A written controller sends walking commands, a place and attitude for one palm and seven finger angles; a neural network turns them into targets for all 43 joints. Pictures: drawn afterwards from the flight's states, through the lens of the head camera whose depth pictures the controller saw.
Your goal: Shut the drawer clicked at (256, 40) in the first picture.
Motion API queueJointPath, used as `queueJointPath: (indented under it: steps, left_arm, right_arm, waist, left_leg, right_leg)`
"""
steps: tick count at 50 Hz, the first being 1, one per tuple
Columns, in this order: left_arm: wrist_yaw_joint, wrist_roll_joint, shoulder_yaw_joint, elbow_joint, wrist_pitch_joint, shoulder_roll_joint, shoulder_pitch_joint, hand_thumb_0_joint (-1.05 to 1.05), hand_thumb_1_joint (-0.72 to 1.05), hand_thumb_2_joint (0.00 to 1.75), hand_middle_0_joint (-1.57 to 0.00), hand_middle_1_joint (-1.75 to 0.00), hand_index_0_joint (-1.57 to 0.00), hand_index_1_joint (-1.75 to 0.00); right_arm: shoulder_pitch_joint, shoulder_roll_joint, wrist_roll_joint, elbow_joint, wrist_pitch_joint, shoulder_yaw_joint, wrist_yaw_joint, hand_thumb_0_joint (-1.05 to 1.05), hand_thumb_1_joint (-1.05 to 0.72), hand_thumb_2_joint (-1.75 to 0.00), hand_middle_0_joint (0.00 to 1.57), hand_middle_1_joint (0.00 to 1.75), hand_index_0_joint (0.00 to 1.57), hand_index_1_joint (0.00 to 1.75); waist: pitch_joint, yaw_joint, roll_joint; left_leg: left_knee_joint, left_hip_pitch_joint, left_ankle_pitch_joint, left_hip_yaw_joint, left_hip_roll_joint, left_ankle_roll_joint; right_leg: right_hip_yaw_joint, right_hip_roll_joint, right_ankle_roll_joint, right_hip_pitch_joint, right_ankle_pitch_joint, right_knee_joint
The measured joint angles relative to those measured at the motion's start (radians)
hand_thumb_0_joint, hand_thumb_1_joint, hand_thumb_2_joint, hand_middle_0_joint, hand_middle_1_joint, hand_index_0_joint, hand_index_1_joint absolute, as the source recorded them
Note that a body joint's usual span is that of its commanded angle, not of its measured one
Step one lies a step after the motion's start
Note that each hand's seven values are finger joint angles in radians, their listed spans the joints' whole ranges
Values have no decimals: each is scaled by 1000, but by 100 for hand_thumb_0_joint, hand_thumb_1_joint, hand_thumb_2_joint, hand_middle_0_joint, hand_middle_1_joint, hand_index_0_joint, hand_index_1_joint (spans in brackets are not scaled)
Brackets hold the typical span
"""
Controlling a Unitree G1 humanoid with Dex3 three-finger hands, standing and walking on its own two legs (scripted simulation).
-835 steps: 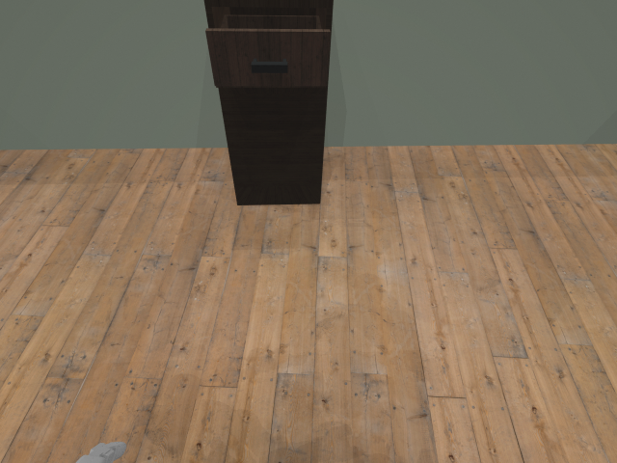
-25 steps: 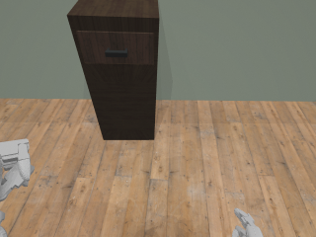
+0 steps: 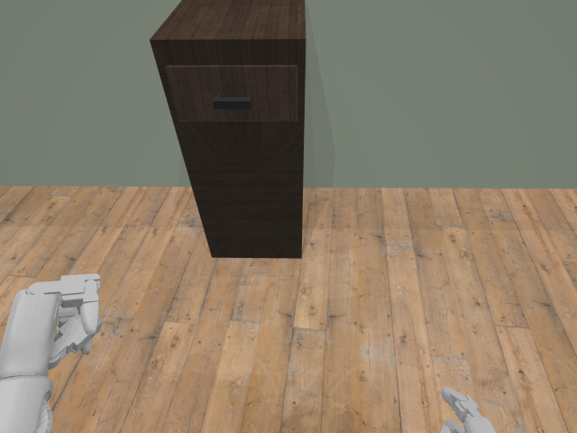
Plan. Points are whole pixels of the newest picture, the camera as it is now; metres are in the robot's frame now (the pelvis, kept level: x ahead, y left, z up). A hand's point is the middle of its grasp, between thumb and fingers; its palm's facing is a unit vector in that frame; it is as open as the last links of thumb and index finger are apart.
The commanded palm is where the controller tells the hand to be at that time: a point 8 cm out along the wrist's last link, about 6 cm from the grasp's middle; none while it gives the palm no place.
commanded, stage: let the arm hang, fingers relaxed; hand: left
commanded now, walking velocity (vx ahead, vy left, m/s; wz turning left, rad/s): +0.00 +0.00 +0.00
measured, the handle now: (233, 99) +0.93 +0.22 +0.00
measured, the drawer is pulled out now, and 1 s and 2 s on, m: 0.00 0.00 0.00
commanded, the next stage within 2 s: look to check the result in 1.04 s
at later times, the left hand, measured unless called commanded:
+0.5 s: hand out of the picture +0.00 +0.22 -0.15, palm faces +0.00 -0.95 -0.31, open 5.1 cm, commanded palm none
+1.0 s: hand out of the picture +0.06 +0.21 -0.15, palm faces -0.01 -0.96 -0.27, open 7.4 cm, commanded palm none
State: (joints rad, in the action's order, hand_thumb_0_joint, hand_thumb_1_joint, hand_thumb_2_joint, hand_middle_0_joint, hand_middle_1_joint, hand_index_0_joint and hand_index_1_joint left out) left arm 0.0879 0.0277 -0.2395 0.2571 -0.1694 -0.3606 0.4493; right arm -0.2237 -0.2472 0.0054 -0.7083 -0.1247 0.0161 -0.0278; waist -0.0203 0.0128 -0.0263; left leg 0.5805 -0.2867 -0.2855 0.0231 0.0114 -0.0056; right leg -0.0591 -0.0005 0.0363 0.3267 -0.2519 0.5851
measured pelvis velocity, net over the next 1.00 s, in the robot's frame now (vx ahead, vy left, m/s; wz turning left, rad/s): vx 0.00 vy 0.00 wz -0.01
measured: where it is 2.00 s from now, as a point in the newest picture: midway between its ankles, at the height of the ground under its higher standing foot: outside the picture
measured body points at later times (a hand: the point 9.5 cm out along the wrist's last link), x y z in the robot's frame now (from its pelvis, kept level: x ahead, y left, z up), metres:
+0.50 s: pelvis -0.02 -0.01 +0.01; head -0.01 -0.02 +0.46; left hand +0.00 +0.26 -0.13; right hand -0.04 -0.26 -0.15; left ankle +0.01 +0.12 -0.73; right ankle +0.04 -0.10 -0.73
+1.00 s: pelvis +0.00 +0.00 +0.01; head +0.01 -0.01 +0.46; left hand +0.06 +0.26 -0.13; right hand +0.01 -0.25 -0.14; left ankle +0.01 +0.12 -0.73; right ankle +0.04 -0.10 -0.73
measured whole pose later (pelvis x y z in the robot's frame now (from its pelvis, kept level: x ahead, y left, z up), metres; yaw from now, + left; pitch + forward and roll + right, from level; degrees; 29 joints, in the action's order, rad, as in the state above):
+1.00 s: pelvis +0.00 +0.00 +0.01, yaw +0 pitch -2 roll +0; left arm 0.02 0.02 -0.02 -1.12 -0.01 -0.22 0.15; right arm -0.23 -0.22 0.02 -1.11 0.00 0.02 -0.02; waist 0.05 -0.01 -0.02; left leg 0.39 -0.17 -0.19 0.03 0.01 -0.01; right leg -0.05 -0.01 0.04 0.21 -0.16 0.39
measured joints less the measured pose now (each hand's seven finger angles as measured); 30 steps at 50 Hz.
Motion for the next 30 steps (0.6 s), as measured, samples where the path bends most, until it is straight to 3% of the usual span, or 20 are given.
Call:
queueJointPath:
  steps: [4,8,11,14,20,30]
  left_arm:
    - [-65,15,144,-485,159,59,-150,0,90,90,-134,-154,-135,-155]
    - [-83,17,226,-813,220,127,-192,1,90,90,-123,-143,-124,-144]
    - [-73,12,252,-966,221,169,-193,1,90,90,-113,-134,-114,-134]
    - [-54,5,224,-1048,198,143,-208,2,90,89,-102,-127,-103,-122]
    - [-68,-2,220,-1207,192,108,-189,1,90,90,-80,-101,-80,-97]
    - [-68,-6,212,-1344,191,108,-200,1,90,90,-41,-55,-42,-55]
  right_arm:
    - [65,-30,10,-65,76,8,30,1,-90,-90,20,30,20,30]
    - [50,-10,21,-102,116,-7,38,0,-90,-90,20,30,20,30]
    - [17,8,26,-148,135,-18,37,0,-90,-90,20,30,20,30]
    - [-26,24,26,-204,149,-22,32,0,-91,-90,20,30,20,30]
    - [-83,25,24,-294,165,-7,24,1,-91,-90,20,30,20,30]
    - [-101,29,21,-373,155,3,18,0,-91,-90,20,30,20,30]
  waist:
    - [-6,-26,-41]
    - [29,-52,2]
    - [64,-51,41]
    - [88,-31,55]
    - [92,-22,21]
    - [72,-24,-13]
  left_leg:
    - [42,-33,-12,3,-9,5]
    - [32,-19,-2,5,-10,-1]
    - [0,-5,21,-2,-1,-8]
    - [-35,0,48,-19,11,-15]
    - [-79,25,71,-25,21,-14]
    - [-116,55,82,-12,17,-4]
  right_leg:
    - [3,11,-1,38,-18,53]
    - [5,12,5,33,-17,59]
    - [-3,1,11,14,9,19]
    - [-20,-12,20,-7,45,-41]
    - [-26,-25,25,-47,85,-117]
    - [-13,-22,18,-74,98,-152]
